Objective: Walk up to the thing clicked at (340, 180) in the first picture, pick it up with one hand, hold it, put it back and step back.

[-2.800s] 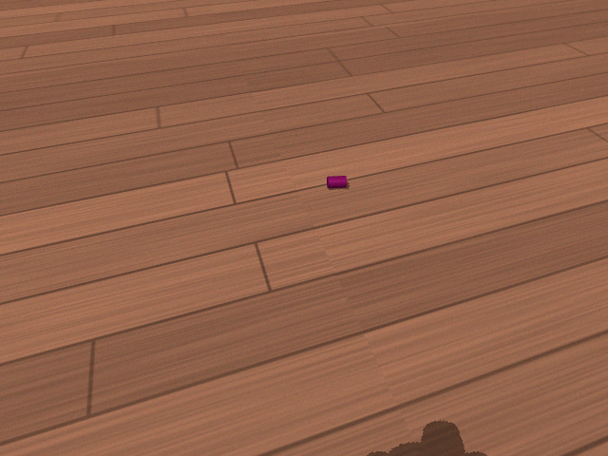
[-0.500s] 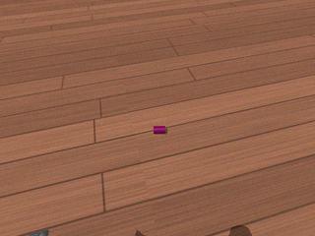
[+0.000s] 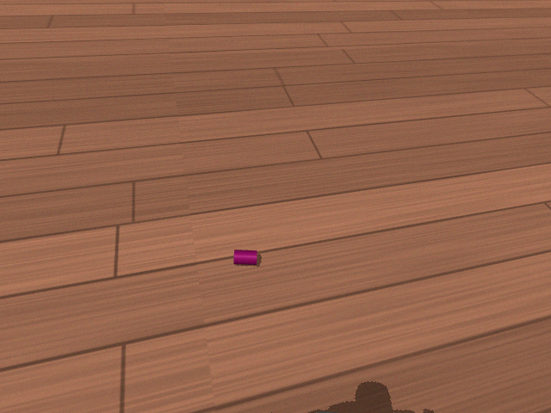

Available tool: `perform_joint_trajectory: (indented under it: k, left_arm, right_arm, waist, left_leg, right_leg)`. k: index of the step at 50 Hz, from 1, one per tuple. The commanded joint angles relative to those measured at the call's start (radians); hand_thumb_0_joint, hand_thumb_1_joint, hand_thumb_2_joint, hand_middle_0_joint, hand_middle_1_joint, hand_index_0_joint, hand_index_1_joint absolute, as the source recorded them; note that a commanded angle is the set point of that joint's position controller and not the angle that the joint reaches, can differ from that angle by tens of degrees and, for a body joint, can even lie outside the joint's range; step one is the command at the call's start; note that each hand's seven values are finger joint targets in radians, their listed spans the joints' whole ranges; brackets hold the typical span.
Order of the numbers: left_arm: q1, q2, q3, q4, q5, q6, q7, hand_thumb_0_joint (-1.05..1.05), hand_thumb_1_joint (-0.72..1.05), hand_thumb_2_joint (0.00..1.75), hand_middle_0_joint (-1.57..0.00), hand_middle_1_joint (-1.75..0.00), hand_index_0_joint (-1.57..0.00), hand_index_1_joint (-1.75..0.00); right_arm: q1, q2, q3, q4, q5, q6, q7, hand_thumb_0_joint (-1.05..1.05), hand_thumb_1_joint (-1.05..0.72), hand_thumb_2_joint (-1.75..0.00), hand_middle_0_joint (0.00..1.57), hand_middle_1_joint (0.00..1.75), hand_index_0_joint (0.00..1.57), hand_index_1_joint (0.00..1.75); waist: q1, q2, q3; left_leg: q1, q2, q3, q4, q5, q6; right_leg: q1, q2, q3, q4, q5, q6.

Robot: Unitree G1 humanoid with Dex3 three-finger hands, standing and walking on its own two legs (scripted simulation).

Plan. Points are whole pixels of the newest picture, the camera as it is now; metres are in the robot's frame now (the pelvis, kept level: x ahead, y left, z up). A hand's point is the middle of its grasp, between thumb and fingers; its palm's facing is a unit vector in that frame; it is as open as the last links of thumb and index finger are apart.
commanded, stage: walk up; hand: left
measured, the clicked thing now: (245, 257) +0.84 +0.09 -0.73
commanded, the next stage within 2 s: none
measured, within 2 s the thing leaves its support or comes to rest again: neither
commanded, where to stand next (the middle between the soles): +0.51 -0.17 m, yaw +5 degrees
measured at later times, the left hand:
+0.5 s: hand (189, 370) +0.23 +0.14 -0.11, palm faces +0.01 -0.92 -0.39, open 7.4 cm
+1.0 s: hand (238, 271) +0.42 +0.08 -0.13, palm faces -0.02 -0.92 -0.40, open 7.4 cm
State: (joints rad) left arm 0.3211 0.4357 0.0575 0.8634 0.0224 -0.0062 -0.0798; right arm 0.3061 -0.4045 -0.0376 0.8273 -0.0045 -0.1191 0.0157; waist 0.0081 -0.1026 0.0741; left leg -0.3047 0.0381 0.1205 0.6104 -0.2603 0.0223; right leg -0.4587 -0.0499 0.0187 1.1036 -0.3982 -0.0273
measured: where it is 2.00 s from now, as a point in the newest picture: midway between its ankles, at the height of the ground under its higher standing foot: (325, 365)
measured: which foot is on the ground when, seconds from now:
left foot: down 0.00-0.24, up 0.26-0.64, down 0.66-1.00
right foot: up 0.00-0.20, down 0.22-0.68, up 0.70-0.98, down 1.00-1.00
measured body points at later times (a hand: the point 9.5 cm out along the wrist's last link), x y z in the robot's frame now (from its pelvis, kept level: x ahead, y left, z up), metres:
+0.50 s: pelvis +0.19 -0.14 +0.01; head +0.21 -0.15 +0.46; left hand +0.22 +0.19 -0.09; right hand +0.27 -0.45 -0.11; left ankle +0.26 +0.00 -0.68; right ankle +0.19 -0.22 -0.72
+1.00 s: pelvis +0.35 -0.21 -0.01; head +0.35 -0.21 +0.44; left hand +0.42 +0.13 -0.10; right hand +0.40 -0.55 -0.11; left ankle +0.33 -0.04 -0.72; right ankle +0.44 -0.36 -0.72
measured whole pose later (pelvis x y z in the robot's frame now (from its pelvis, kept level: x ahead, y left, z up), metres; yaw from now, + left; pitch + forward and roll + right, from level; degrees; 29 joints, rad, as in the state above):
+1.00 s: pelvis +0.35 -0.21 -0.01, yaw +2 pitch -3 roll +1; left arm 0.30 0.45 0.07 0.85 0.02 -0.05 -0.08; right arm 0.35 -0.46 -0.05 0.85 -0.02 -0.06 0.04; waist -0.03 -0.01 0.05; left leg -0.26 0.10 0.05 0.70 -0.41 0.03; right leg -0.39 -0.10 -0.02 0.66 -0.24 0.00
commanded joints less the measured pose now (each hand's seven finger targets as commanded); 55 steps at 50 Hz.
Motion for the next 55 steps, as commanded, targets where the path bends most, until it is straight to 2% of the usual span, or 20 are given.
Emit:
perform_joint_trajectory:
  k: [1, 6, 9, 11, 12, 13, 15, 19, 26, 31, 32, 33, 34, 39, 46, 49, 50, 51, 52, 55]
  left_arm:
    - [-0.011, 0.181, 0.071, -0.089, -0.004, -0.023, -0.013, 0.00, 0.90, 0.90, -0.20, -0.30, -0.20, -0.30]
    - [-0.087, 0.183, 0.079, -0.085, -0.004, -0.021, -0.035, 0.00, 0.90, 0.90, -0.20, -0.30, -0.20, -0.30]
    - [-0.026, 0.187, 0.090, -0.046, 0.004, -0.026, -0.032, 0.00, 0.90, 0.90, -0.20, -0.30, -0.20, -0.30]
    - [0.113, 0.250, 0.122, -0.004, 0.009, -0.045, -0.013, 0.00, 0.90, 0.90, -0.20, -0.30, -0.20, -0.30]
    - [0.185, 0.361, 0.146, -0.008, 0.016, -0.056, 0.005, 0.00, 0.90, 0.90, -0.20, -0.30, -0.20, -0.30]
    - [0.136, 0.377, 0.137, -0.031, -0.004, -0.057, 0.012, 0.00, 0.90, 0.90, -0.20, -0.30, -0.20, -0.30]
    - [0.038, 0.311, 0.114, -0.066, -0.022, -0.053, 0.025, 0.00, 0.90, 0.90, -0.20, -0.30, -0.20, -0.30]
    - [-0.022, 0.234, 0.085, -0.085, -0.012, -0.066, 0.032, 0.00, 0.90, 0.90, -0.20, -0.30, -0.20, -0.30]
    - [0.038, 0.233, 0.075, -0.123, -0.004, -0.067, 0.034, 0.00, 0.90, 0.90, -0.20, -0.30, -0.20, -0.30]
    - [-0.008, 0.213, 0.053, -0.147, -0.012, -0.056, 0.034, 0.00, 0.90, 0.90, -0.20, -0.30, -0.20, -0.30]
    - [0.016, 0.168, 0.037, -0.153, -0.017, -0.058, 0.035, 0.00, 0.90, 0.90, -0.20, -0.30, -0.20, -0.30]
    - [0.048, 0.103, 0.025, -0.164, -0.022, -0.057, 0.036, 0.00, 0.90, 0.90, -0.20, -0.30, -0.20, -0.30]
    - [0.048, 0.215, 0.053, -0.153, -0.015, -0.043, 0.049, 0.00, 0.90, 0.90, -0.20, -0.30, -0.20, -0.30]
    - [0.077, 0.203, 0.058, -0.082, -0.011, -0.034, 0.031, 0.00, 0.90, 0.90, -0.20, -0.30, -0.20, -0.30]
    - [0.070, 0.176, 0.076, -0.044, -0.013, -0.051, 0.003, 0.00, 0.90, 0.90, -0.20, -0.30, -0.20, -0.30]
    - [0.189, 0.223, 0.099, 0.016, -0.002, -0.066, 0.035, 0.00, 0.90, 0.90, -0.20, -0.30, -0.20, -0.30]
    - [0.247, 0.290, 0.115, 0.010, 0.007, -0.079, 0.052, 0.00, 0.90, 0.90, -0.20, -0.30, -0.20, -0.30]
    - [0.158, 0.348, 0.100, -0.033, 0.008, -0.084, 0.070, 0.00, 0.90, 0.90, -0.20, -0.30, -0.20, -0.30]
    - [0.066, 0.354, 0.089, -0.059, -0.004, -0.076, 0.070, 0.00, 0.90, 0.90, -0.20, -0.30, -0.20, -0.30]
    - [-0.038, 0.285, 0.066, -0.067, -0.011, -0.084, 0.091, 0.00, 0.90, 0.90, -0.20, -0.30, -0.20, -0.30]
  right_arm:
    - [0.058, -0.315, -0.097, -0.042, -0.002, -0.023, -0.020, 0.00, -0.90, -0.90, 0.20, 0.30, 0.20, 0.30]
    - [-0.001, -0.357, -0.108, -0.048, 0.000, -0.020, -0.012, 0.00, -0.90, -0.90, 0.20, 0.30, 0.20, 0.30]
    - [-0.053, -0.351, -0.105, -0.043, -0.004, -0.003, -0.013, 0.00, -0.90, -0.90, 0.20, 0.30, 0.20, 0.30]
    - [0.013, -0.257, -0.071, -0.027, -0.012, 0.010, -0.016, 0.00, -0.90, -0.90, 0.20, 0.30, 0.20, 0.30]
    - [0.020, -0.163, -0.039, -0.061, 0.003, 0.008, -0.016, 0.00, -0.90, -0.90, 0.20, 0.30, 0.20, 0.30]
    - [-0.028, -0.243, -0.061, -0.059, 0.003, 0.018, -0.031, 0.00, -0.90, -0.90, 0.20, 0.30, 0.20, 0.30]
    - [-0.015, -0.268, -0.063, -0.006, 0.022, 0.018, -0.030, 0.00, -0.90, -0.90, 0.20, 0.30, 0.20, 0.30]
    - [0.077, -0.232, -0.055, 0.050, 0.004, 0.023, -0.004, 0.00, -0.90, -0.90, 0.20, 0.30, 0.20, 0.30]
    - [-0.051, -0.187, -0.051, -0.022, -0.003, 0.022, 0.011, 0.00, -0.90, -0.90, 0.20, 0.30, 0.20, 0.30]
    - [0.091, -0.205, -0.079, 0.007, -0.001, 0.009, -0.002, 0.00, -0.90, -0.90, 0.20, 0.30, 0.20, 0.30]
    - [0.184, -0.257, -0.099, 0.015, -0.012, 0.005, -0.016, 0.00, -0.90, -0.90, 0.20, 0.30, 0.20, 0.30]
    - [0.238, -0.345, -0.120, -0.004, -0.029, 0.001, -0.028, 0.00, -0.90, -0.90, 0.20, 0.30, 0.20, 0.30]
    - [0.207, -0.379, -0.132, -0.027, 0.008, 0.009, -0.033, 0.00, -0.90, -0.90, 0.20, 0.30, 0.20, 0.30]
    - [0.021, -0.275, -0.085, -0.053, 0.011, 0.001, -0.025, 0.00, -0.90, -0.90, 0.20, 0.30, 0.20, 0.30]
    - [-0.078, -0.321, -0.097, -0.074, -0.010, 0.017, 0.011, 0.00, -0.90, -0.90, 0.20, 0.30, 0.20, 0.30]
    - [-0.051, -0.216, -0.061, -0.068, -0.017, 0.052, 0.011, 0.00, -0.90, -0.90, 0.20, 0.30, 0.20, 0.30]
    - [-0.039, -0.134, -0.035, -0.079, -0.014, 0.056, 0.010, 0.00, -0.90, -0.90, 0.20, 0.30, 0.20, 0.30]
    - [-0.045, -0.131, -0.028, -0.081, -0.006, 0.069, -0.011, 0.00, -0.90, -0.90, 0.20, 0.30, 0.20, 0.30]
    - [-0.082, -0.224, -0.058, -0.070, -0.005, 0.072, -0.024, 0.00, -0.90, -0.90, 0.20, 0.30, 0.20, 0.30]
    - [0.056, -0.218, -0.060, 0.021, 0.009, 0.079, -0.021, 0.00, -0.90, -0.90, 0.20, 0.30, 0.20, 0.30]
  waist:
    - [-0.023, 0.259, -0.008]
    - [-0.011, 0.281, -0.002]
    - [0.045, 0.236, -0.043]
    - [0.115, -0.022, -0.124]
    - [0.147, -0.325, -0.109]
    - [0.131, -0.247, -0.071]
    - [0.077, -0.049, -0.019]
    - [0.016, -0.098, -0.017]
    - [0.055, -0.038, -0.042]
    - [-0.062, 0.083, -0.066]
    - [-0.107, 0.189, -0.140]
    - [-0.113, 0.355, -0.190]
    - [-0.110, 0.230, -0.188]
    - [-0.008, 0.213, 0.003]
    - [0.034, 0.313, -0.019]
    - [0.097, 0.054, -0.064]
    - [0.133, -0.191, -0.047]
    - [0.098, -0.202, -0.001]
    - [0.067, -0.063, 0.070]
    - [-0.006, -0.052, -0.030]
  left_leg:
    - [0.074, 0.259, -0.234, -0.313, 0.068, 0.206]
    - [-0.028, 0.235, -0.190, -0.333, -0.231, 0.165]
    - [-0.086, 0.223, -0.138, -0.212, -0.203, 0.136]
    - [-0.159, 0.122, -0.036, 0.212, -0.031, 0.087]
    - [-0.421, -0.025, 0.017, 0.525, -0.195, 0.026]
    - [-0.488, -0.013, -0.096, 0.622, -0.286, 0.019]
    - [-0.414, 0.042, -0.195, 0.631, -0.165, 0.019]
    - [-0.260, 0.060, -0.119, 0.395, -0.094, 0.002]
    - [-0.189, 0.030, -0.060, 0.110, 0.013, -0.001]
    - [0.240, -0.048, -0.011, -0.076, 0.094, 0.044]
    - [0.405, 0.054, -0.176, -0.143, -0.014, 0.097]
    - [0.549, 0.333, -0.629, -0.228, -0.054, 0.201]
    - [0.491, 0.467, -0.836, -0.301, -0.141, 0.328]
    - [0.079, 0.254, -0.306, -0.313, 0.009, 0.195]
    - [-0.150, 0.185, -0.200, -0.270, -0.323, 0.172]
    - [-0.318, 0.077, -0.099, 0.093, -0.375, 0.106]
    - [-0.430, -0.010, -0.017, 0.421, -0.308, 0.061]
    - [-0.484, -0.062, -0.127, 0.545, -0.309, 0.014]
    - [-0.402, 0.013, -0.222, 0.561, -0.292, 0.001]
    - [-0.287, 0.045, -0.195, 0.468, -0.202, 0.005]
  right_leg:
    - [-0.111, -0.081, 0.014, -0.172, 0.049, 0.027]
    - [0.022, -0.073, -0.039, -0.374, 0.171, 0.016]
    - [0.215, -0.028, -0.120, -0.458, 0.194, 0.008]
    - [0.458, 0.016, -0.087, -0.569, 0.045, -0.009]
    - [0.532, -0.232, 0.380, -0.789, -0.174, -0.094]
    - [0.468, -0.363, 0.606, -0.883, -0.185, -0.200]
    - [0.344, -0.309, 0.434, -0.841, -0.046, -0.207]
    - [0.241, -0.196, 0.144, -0.797, 0.181, -0.197]
    - [0.317, -0.231, 0.095, -0.770, 0.360, -0.183]
    - [0.093, -0.142, -0.033, -0.512, 0.431, -0.111]
    - [-0.004, -0.072, -0.086, -0.274, 0.436, -0.065]
    - [-0.233, 0.062, -0.101, -0.022, -0.008, -0.008]
    - [-0.290, 0.038, 0.004, 0.103, -0.186, 0.007]
    - [-0.120, -0.070, 0.042, -0.058, 0.029, 0.009]
    - [0.208, -0.021, -0.088, -0.419, 0.166, 0.019]
    - [0.472, 0.038, -0.103, -0.506, 0.088, 0.021]
    - [0.487, -0.147, 0.207, -0.717, -0.184, -0.034]
    - [0.317, -0.390, 0.620, -0.888, -0.117, -0.160]
    - [0.169, -0.427, 0.627, -0.875, -0.043, -0.249]
    - [0.220, -0.287, 0.265, -0.705, 0.302, -0.198]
